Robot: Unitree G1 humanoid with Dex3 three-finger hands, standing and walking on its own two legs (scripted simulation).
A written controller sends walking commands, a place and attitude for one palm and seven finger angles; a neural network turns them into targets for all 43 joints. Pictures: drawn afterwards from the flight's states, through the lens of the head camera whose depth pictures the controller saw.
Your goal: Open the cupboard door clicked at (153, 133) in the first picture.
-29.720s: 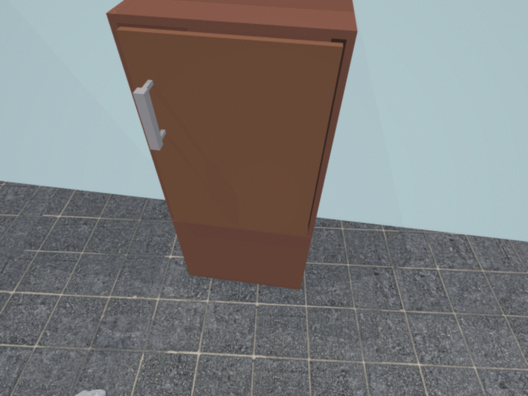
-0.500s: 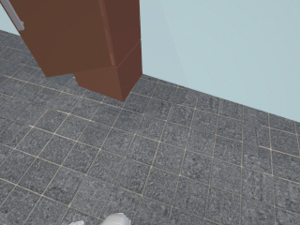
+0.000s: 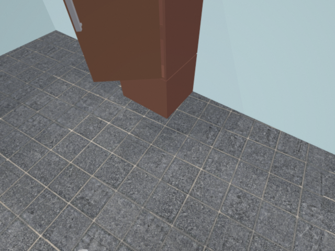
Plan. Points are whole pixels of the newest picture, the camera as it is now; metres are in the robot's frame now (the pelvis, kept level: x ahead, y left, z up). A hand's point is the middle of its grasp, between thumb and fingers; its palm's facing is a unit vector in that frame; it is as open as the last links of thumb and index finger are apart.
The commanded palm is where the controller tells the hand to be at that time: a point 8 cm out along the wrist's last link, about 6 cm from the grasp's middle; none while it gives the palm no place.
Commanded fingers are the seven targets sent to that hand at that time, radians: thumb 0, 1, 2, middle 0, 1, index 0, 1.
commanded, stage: take the last steps up to it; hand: left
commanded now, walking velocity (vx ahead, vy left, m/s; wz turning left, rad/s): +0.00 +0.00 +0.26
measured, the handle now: (74, 12) +1.05 +0.49 +0.07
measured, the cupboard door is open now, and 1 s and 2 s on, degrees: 40 40 40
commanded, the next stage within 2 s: come to a stop and stand still in 1.62 s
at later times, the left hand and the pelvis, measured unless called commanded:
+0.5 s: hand out of the picture -0.05 +0.24 -0.18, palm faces +0.23 -0.95 -0.19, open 7.3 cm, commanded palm none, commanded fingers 0.00 0.90 0.90 -0.20 -0.30 -0.20 -0.30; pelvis +0.04 +0.06 +0.00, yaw +9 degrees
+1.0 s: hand (95, 188) +0.31 +0.25 -0.15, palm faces +0.13 -0.97 -0.19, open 7.3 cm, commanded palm none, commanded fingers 0.00 0.90 0.90 -0.20 -0.30 -0.20 -0.30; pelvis +0.21 +0.07 +0.00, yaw +9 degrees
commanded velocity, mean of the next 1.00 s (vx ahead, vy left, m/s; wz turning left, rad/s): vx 0.28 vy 0.08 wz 0.07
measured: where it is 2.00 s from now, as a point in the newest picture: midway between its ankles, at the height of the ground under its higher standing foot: (145, 193)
